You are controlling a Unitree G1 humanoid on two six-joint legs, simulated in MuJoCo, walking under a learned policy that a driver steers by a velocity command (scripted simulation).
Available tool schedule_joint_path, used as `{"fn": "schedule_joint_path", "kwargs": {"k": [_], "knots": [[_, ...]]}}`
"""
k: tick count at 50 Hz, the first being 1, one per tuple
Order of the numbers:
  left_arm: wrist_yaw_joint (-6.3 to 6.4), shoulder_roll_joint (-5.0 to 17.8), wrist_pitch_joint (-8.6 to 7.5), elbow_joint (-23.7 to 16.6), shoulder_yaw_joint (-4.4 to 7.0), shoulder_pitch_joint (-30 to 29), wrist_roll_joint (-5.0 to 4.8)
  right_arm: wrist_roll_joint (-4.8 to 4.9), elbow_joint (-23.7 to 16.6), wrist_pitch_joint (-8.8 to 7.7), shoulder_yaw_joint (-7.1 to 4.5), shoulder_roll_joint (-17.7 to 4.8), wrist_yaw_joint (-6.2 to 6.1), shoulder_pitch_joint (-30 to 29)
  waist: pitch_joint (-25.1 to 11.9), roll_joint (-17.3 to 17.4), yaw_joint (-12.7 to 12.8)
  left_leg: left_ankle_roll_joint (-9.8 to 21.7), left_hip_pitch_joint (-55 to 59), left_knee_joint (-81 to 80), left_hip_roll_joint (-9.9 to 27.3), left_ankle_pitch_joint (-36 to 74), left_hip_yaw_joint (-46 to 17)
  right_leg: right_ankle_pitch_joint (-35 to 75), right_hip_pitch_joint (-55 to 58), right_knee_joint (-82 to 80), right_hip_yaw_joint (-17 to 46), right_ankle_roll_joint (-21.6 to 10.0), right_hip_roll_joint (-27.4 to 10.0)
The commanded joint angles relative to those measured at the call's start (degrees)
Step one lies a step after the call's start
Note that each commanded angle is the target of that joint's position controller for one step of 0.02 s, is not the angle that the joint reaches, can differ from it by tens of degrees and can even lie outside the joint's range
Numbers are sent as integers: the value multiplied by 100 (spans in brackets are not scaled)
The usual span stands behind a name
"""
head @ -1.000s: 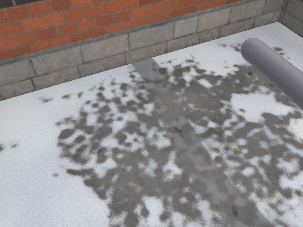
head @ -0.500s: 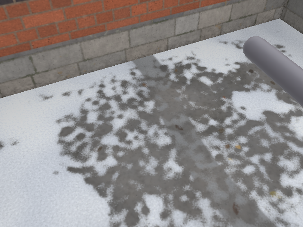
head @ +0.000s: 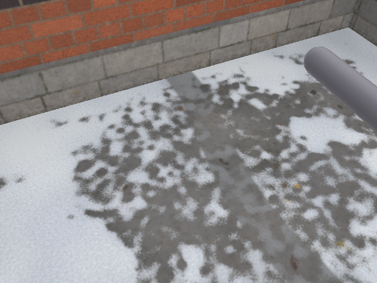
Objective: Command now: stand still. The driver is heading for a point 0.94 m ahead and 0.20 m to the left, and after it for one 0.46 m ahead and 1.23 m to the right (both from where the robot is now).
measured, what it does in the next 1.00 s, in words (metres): stands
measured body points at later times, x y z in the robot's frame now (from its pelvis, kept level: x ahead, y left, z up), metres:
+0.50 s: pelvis +0.00 +0.00 +0.00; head +0.00 +0.00 +0.45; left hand +0.04 +0.27 -0.14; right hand +0.00 -0.24 -0.15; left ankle -0.08 +0.11 -0.74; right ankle +0.03 -0.15 -0.74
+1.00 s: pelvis +0.01 +0.00 +0.00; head +0.01 -0.01 +0.45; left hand +0.05 +0.27 -0.14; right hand +0.00 -0.25 -0.15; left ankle -0.08 +0.12 -0.74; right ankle +0.03 -0.15 -0.74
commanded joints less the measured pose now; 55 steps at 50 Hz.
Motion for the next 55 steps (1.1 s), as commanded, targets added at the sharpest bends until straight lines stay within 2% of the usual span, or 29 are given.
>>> {"fn": "schedule_joint_path", "kwargs": {"k": [1, 2, 3, 4, 5, 6, 7, 8, 9, 12, 18, 19, 20, 21, 22, 23, 25, 27, 38, 39, 40, 41, 42, 43, 44, 46, 49, 50, 55], "knots": [[6, 759, -40, -141, 120, 117, -27, 26, -144, 3, -121, -506, -20, 589, 49, -48, -84, 153, -631, -446, 302, 1810, -236, 1558, 559, -172, 87, -278, -148], [6, 738, -26, -109, 121, 190, -45, 15, -135, 22, -115, -509, -28, 508, 137, 86, -8, 161, -597, -438, 292, 1714, -225, 1464, 476, -221, 63, -244, -124], [14, 560, 18, -16, 94, 398, -87, 61, -77, 80, -168, -578, -80, 735, -301, 279, -103, 439, -397, -708, 242, -1033, -325, -1265, 436, 133, -455, -270, 305], [12, 487, 26, -218, 35, -102, 5, 1, -236, 45, -32, -317, -31, 92, 984, 184, 112, 314, -1456, -848, 442, 271, -553, 367, 151, -398, 110, -213, -92], [30, 630, 13, -233, 78, 22, 48, -65, -248, -9, -92, -496, -12, 144, 757, 204, 76, 227, -1195, -642, 328, 1042, -363, 1214, 318, -392, 166, -257, -153], [38, 864, -25, -171, 130, 102, 25, -21, -182, -49, -134, -567, 0, 537, 496, 23, -97, 186, -991, -541, 308, 1893, -320, 1822, 482, -147, 148, -333, -191], [27, 899, -66, -169, 157, 137, -8, 21, -180, -65, -145, -623, -14, 536, 283, 38, -41, 147, -690, -412, 318, 2470, -237, 2067, 396, -81, 128, -352, -166], [26, 748, -63, -118, 126, 261, -13, 25, -165, -40, -135, -614, -13, 534, 83, 101, 2, 111, -524, -402, 317, 2401, -197, 1960, 478, -129, 100, -317, -158], [15, 756, -61, -135, 115, 215, -23, 49, -199, -21, -129, -571, -17, 532, 0, 65, -31, 92, -392, -340, 338, 2522, -204, 1994, 521, -89, 103, -306, -165], [24, 715, -5, -150, 114, 127, -26, 3, -182, 23, -117, -523, -9, 488, 118, 36, -23, 170, -620, -451, 329, 1917, -245, 1509, 521, -190, 66, -267, -125], [37, 739, 34, -97, 126, 197, -11, 5, -175, 16, -121, -529, -9, 459, 255, 100, 23, 166, -786, -526, 303, 1427, -254, 1261, 513, -265, 45, -229, -128], [34, 609, 60, -23, 112, 355, -79, 63, -107, 69, -177, -611, -72, 704, -160, 293, -88, 443, -537, -818, 273, -1312, -393, -1430, 382, 114, -468, -261, 319], [27, 491, 49, -232, 41, -149, 14, -2, -267, 28, -29, -334, -27, 36, 1091, 200, 148, 308, -1615, -948, 476, -29, -604, 241, 159, -427, 109, -203, -108], [40, 635, 26, -234, 84, -37, 53, -68, -263, -22, -85, -492, -17, 106, 857, 220, 97, 219, -1345, -720, 344, 824, -392, 1067, 313, -421, 165, -242, -159], [46, 804, -19, -199, 115, 134, 31, -49, -204, -87, -142, -643, 22, 374, 585, 124, 2, 190, -1122, -581, 324, 1723, -378, 2009, 595, -214, 140, -274, -214], [31, 990, -60, -156, 170, 124, 3, 10, -197, -81, -153, -610, -8, 584, 287, -118, -90, 150, -807, -476, 301, 2278, -257, 2056, 498, -57, 115, -354, -204], [13, 721, -53, -148, 113, 173, -25, 30, -183, -35, -140, -610, -15, 462, 84, 60, 0, 133, -554, -398, 307, 2078, -222, 1881, 554, -180, 92, -283, -167], [12, 749, -18, -145, 126, 102, -38, 7, -170, 29, -115, -502, -25, 510, 118, 52, -29, 141, -585, -448, 296, 1884, -213, 1457, 484, -193, 78, -285, -142], [33, 736, 23, -85, 126, 188, -6, 1, -169, 13, -119, -521, -17, 483, 278, 101, 26, 162, -824, -533, 298, 1288, -252, 1173, 485, -283, 36, -221, -130], [32, 615, 48, -16, 114, 338, -80, 63, -108, 66, -178, -614, -79, 727, -137, 296, -94, 446, -565, -822, 274, -1413, -400, -1503, 341, 107, -480, -258, 322], [24, 571, 41, -224, 90, -135, -90, 90, -193, 86, -214, -789, -100, 582, 695, 550, -188, 718, -1035, -1392, 644, -2863, -1077, -2286, -475, 396, -593, -256, 483], [34, 340, -38, -472, -15, -535, 31, -27, -403, -29, 5, -356, -45, -255, 1557, 382, 145, 513, -2071, -1325, 865, -615, -1109, -102, -51, -395, 232, -258, -252], [35, 533, -84, -312, 48, -103, 86, -93, -336, -111, -65, -490, -25, -169, 1077, 337, 235, 302, -1539, -772, 473, 1150, -537, 1413, 308, -479, 306, -221, -255], [29, 999, -194, -107, 164, 313, 46, -38, -231, -146, -185, -757, -41, 459, 613, 79, -72, 215, -1043, -536, 340, 2290, -320, 2539, 455, -157, 206, -236, -199], [16, 1013, -240, -103, 168, 418, 4, -15, -153, -137, -182, -764, -43, 700, 155, 37, -87, 151, -739, -474, 329, 2667, -288, 2982, 727, -12, 133, -271, -236], [-7, 841, -177, -47, 138, 298, -109, 35, -98, -14, -112, -483, -42, 730, -1, -66, -113, 97, -469, -464, 291, 2261, -216, 1991, 694, -38, 105, -262, -152], [-22, 750, -154, -77, 114, 187, -22, 6, -212, 125, -126, -636, -99, 558, 26, 70, -45, 157, -406, -379, 332, 2037, -166, 1646, 492, -222, 128, -259, -106], [-14, 783, -142, -69, 125, 135, -30, -22, -162, 124, -126, -602, -84, 585, 104, 16, -69, 170, -637, -485, 321, 1544, -242, 1548, 625, -263, 95, -223, -102], [29, 791, -100, -30, 132, 118, -34, -10, -160, 56, -114, -589, -68, 481, 182, 7, -32, 132, -673, -570, 320, 1612, -201, 1596, 654, -238, 121, -246, -128]]}}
